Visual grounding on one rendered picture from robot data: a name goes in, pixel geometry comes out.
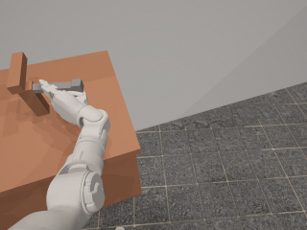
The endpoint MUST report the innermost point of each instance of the left robot forearm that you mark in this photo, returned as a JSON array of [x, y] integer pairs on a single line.
[[90, 148]]

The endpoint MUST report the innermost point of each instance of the counter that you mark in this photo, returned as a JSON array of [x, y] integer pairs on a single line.
[[35, 141]]

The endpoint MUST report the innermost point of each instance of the left robot hand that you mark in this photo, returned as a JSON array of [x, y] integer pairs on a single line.
[[66, 103]]

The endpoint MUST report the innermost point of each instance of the robot left upper arm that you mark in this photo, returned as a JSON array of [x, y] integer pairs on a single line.
[[72, 199]]

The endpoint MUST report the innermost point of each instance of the tap lever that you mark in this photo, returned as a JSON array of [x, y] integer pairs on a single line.
[[74, 85]]

